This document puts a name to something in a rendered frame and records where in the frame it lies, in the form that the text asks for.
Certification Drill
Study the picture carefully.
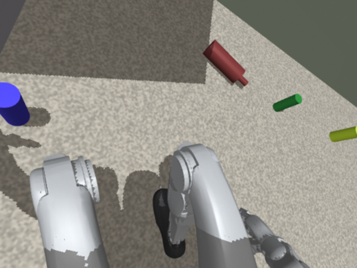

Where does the right robot arm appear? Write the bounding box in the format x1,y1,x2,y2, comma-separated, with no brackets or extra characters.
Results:
260,236,309,268

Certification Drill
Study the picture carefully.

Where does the right robot hand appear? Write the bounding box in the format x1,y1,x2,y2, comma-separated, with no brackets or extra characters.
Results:
239,208,275,255

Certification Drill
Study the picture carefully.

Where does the right robot foot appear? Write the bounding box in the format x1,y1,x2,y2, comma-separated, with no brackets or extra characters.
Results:
153,189,186,259

